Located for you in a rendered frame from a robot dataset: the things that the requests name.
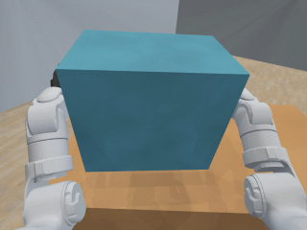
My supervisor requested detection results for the right robot forearm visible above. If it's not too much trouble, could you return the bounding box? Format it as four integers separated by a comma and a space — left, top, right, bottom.
231, 88, 307, 211

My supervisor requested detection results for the robot right upper arm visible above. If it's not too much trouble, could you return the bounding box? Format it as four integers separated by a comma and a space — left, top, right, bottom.
244, 172, 307, 230

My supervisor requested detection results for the left robot forearm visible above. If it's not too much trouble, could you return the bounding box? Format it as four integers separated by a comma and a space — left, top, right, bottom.
22, 86, 74, 227

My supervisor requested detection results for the pedestal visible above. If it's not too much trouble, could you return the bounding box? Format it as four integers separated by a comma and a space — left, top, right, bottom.
48, 103, 307, 230

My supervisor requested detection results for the robot left hand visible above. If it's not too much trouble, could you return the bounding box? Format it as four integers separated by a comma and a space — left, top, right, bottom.
50, 70, 61, 88

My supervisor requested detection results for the robot left upper arm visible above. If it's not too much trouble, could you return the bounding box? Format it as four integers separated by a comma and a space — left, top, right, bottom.
14, 180, 86, 230

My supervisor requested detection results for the carton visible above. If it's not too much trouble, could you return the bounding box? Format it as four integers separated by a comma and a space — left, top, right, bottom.
56, 30, 250, 173

